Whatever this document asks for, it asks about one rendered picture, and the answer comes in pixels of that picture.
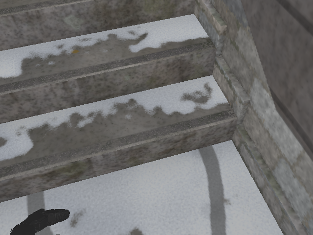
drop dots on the left robot hand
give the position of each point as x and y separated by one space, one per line
40 219

